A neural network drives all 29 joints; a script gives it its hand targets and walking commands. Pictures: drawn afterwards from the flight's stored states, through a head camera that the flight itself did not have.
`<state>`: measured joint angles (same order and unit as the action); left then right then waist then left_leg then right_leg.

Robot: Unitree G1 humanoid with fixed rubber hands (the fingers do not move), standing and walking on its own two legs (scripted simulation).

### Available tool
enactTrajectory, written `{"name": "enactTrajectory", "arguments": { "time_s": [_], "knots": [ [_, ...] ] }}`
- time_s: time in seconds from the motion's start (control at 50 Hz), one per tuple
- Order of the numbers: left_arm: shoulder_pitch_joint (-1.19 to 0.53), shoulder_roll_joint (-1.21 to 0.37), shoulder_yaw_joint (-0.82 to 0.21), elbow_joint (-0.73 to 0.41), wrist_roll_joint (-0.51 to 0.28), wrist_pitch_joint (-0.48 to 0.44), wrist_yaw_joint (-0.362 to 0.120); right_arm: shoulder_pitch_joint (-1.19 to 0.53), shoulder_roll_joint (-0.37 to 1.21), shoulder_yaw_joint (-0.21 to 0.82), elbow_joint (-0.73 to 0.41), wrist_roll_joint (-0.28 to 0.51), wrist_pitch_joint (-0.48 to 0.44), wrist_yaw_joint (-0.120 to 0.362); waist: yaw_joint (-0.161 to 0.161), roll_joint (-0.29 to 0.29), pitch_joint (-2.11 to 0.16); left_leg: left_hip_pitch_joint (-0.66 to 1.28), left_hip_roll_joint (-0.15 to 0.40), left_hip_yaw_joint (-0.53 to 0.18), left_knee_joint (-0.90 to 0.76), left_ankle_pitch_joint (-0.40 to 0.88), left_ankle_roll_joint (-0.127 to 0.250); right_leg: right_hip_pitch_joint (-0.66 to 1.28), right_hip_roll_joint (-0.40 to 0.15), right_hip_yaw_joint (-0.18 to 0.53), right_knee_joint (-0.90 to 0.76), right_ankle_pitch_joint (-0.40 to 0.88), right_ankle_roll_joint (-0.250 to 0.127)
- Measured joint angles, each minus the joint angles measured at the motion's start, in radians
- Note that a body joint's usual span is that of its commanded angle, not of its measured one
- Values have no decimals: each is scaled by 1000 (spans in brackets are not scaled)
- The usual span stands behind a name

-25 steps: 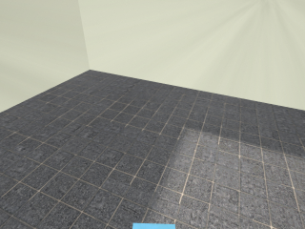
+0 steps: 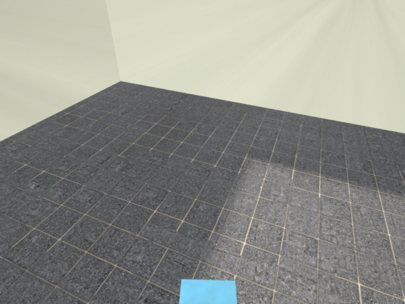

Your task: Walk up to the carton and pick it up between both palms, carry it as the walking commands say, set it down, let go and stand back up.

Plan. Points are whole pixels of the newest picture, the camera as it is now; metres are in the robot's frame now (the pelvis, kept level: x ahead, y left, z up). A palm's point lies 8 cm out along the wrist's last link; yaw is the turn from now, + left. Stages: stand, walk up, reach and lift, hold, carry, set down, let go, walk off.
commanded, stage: stand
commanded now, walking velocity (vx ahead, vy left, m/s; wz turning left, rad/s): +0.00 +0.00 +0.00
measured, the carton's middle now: out of the picture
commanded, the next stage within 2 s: none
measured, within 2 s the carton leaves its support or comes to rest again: neither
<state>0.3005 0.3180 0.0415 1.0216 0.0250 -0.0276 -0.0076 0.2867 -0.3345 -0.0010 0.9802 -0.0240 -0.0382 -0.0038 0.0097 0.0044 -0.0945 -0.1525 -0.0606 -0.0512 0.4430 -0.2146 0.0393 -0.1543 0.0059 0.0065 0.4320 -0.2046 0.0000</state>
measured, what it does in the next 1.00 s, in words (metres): stands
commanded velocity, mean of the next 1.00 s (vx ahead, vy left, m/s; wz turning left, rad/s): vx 0.00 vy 0.00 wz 0.00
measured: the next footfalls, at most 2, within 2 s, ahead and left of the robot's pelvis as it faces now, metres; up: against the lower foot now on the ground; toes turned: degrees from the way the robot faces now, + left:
none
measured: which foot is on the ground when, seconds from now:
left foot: down 0.00-1.00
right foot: down 0.00-1.00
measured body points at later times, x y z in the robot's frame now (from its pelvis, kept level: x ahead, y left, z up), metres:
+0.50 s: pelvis -0.02 -0.01 +0.00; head -0.07 -0.01 +0.45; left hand +0.02 +0.29 -0.13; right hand +0.05 -0.30 -0.12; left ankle +0.02 +0.09 -0.74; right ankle +0.02 -0.12 -0.74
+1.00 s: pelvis -0.01 -0.01 +0.00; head -0.05 -0.01 +0.45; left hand +0.03 +0.29 -0.13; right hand +0.06 -0.31 -0.13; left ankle +0.02 +0.09 -0.74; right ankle +0.02 -0.12 -0.74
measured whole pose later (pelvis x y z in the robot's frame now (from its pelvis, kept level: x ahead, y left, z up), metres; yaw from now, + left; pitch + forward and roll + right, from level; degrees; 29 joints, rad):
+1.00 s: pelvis -0.01 -0.01 +0.00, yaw +1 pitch -4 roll +0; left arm 0.20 0.33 0.02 1.14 0.01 -0.02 -0.01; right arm 0.19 -0.35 0.03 1.09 -0.01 -0.03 0.00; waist 0.01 0.00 -0.01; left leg -0.15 -0.05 -0.08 0.39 -0.16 0.02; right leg -0.14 0.01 -0.02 0.38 -0.16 -0.02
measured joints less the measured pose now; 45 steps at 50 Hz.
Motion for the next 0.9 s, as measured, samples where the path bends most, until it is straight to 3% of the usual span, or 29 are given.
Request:
{"name": "enactTrajectory", "arguments": {
  "time_s": [0.9],
  "knots": [
    [-85,13,-21,116,-10,6,1,-82,-14,35,110,20,8,4,-1,-1,74,1,8,-23,-50,52,-19,4,6,-21,-47,44,-15]
  ]
}}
